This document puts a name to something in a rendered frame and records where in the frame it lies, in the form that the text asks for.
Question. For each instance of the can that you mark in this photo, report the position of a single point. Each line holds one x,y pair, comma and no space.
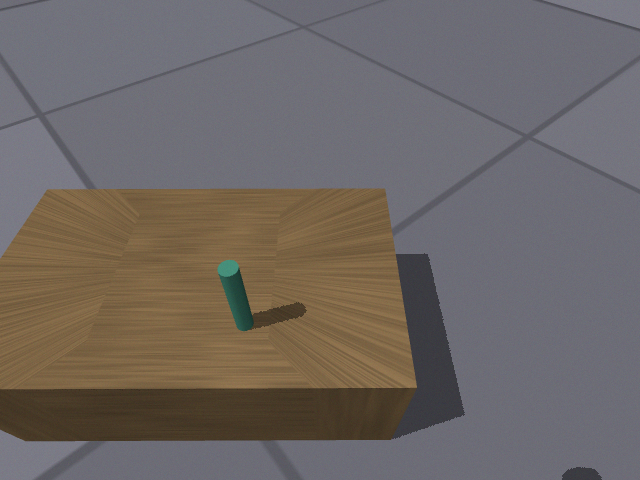
232,282

